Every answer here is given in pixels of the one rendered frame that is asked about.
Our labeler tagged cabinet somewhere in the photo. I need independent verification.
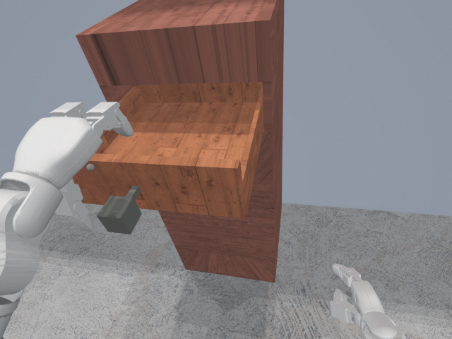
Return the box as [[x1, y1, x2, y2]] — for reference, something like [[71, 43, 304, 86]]
[[76, 0, 284, 283]]

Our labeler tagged robot right forearm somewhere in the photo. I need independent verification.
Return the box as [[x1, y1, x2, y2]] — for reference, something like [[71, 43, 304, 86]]
[[360, 311, 406, 339]]

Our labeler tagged robot left forearm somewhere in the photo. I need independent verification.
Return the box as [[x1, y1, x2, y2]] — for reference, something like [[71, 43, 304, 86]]
[[0, 172, 63, 339]]

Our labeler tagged left robot hand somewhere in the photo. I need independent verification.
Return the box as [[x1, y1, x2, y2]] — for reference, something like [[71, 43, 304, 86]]
[[13, 102, 133, 232]]

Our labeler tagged drawer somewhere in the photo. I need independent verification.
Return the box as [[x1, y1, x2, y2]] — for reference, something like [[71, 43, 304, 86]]
[[73, 82, 264, 218]]

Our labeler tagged handle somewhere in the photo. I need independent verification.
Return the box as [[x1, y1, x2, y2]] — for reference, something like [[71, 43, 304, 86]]
[[97, 186, 142, 234]]

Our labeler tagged right robot hand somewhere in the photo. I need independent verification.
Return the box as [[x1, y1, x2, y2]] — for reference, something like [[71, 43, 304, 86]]
[[330, 263, 385, 328]]

